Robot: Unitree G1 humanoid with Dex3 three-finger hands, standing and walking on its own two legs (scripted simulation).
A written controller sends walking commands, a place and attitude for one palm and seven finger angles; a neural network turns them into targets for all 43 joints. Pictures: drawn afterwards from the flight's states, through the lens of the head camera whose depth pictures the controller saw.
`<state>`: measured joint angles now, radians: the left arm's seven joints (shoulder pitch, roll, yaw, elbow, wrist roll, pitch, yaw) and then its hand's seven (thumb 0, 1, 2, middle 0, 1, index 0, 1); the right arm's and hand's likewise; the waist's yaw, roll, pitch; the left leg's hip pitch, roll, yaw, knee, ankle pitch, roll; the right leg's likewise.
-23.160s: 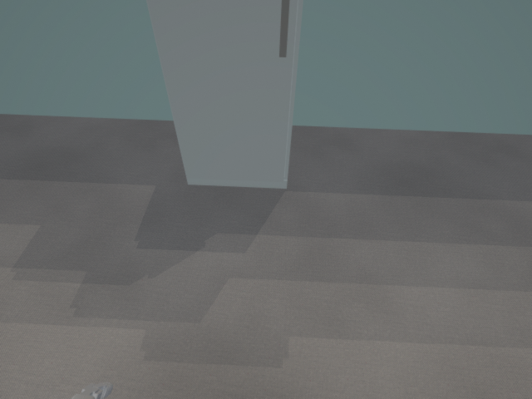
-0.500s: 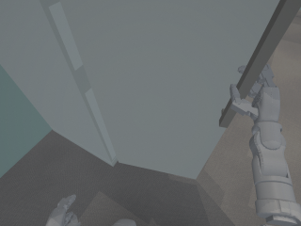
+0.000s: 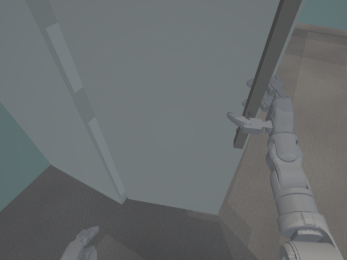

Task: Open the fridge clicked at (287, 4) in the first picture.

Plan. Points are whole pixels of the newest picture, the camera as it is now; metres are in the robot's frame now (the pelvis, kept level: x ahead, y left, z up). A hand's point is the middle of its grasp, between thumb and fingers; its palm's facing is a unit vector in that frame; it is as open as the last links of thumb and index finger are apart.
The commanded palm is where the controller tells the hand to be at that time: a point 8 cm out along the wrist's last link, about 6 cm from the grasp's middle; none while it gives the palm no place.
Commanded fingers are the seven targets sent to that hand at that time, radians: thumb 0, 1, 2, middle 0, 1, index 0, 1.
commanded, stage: loosen the grip on the handle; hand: right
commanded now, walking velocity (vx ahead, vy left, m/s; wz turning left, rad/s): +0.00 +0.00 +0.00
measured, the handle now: (261, 72) +0.46 -0.13 +0.23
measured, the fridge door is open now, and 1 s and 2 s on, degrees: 73 73 73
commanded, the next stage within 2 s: slip the hand off the handle in 0.32 s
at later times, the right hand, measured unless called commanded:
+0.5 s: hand (249, 122) +0.40 -0.12 +0.13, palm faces +0.03 +0.98 -0.20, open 14.6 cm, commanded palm +0.37 -0.19 +0.13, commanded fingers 0.00 0.55 -0.20 0.25 1.15 0.25 1.15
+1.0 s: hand (280, 128) +0.39 -0.19 +0.13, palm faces +0.06 +0.98 -0.20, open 14.7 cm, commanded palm +0.36 -0.24 +0.13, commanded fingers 0.00 0.55 -0.20 0.25 1.15 0.25 1.15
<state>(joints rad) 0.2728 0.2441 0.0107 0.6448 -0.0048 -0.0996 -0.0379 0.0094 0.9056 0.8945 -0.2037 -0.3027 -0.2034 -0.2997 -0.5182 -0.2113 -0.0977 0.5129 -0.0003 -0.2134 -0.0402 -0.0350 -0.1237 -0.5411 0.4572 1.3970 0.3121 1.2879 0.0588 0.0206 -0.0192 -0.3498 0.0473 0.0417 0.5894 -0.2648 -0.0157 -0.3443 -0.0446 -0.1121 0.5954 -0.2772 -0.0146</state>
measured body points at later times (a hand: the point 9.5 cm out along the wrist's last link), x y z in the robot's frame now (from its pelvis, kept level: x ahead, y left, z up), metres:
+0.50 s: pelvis +0.01 +0.02 +0.00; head +0.03 +0.03 +0.45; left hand +0.09 +0.27 -0.12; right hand +0.39 -0.18 +0.14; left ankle +0.03 +0.13 -0.73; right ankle +0.02 -0.11 -0.73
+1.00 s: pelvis +0.01 +0.01 -0.01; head +0.04 +0.01 +0.44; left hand +0.12 +0.27 -0.12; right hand +0.38 -0.24 +0.14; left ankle +0.03 +0.13 -0.73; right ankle +0.02 -0.11 -0.73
